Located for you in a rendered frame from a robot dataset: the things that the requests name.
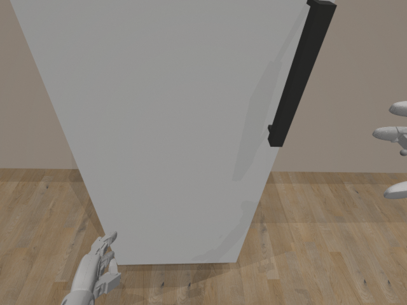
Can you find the handle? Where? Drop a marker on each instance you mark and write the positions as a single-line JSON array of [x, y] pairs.
[[313, 34]]

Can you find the right robot hand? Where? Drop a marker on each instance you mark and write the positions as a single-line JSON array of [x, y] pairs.
[[395, 134]]

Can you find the robot left forearm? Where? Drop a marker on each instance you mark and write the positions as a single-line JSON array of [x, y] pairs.
[[79, 297]]

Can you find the left robot hand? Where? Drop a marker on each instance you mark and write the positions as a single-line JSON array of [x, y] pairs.
[[89, 272]]

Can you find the fridge door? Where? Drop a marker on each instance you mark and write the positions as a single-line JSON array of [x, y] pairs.
[[165, 105]]

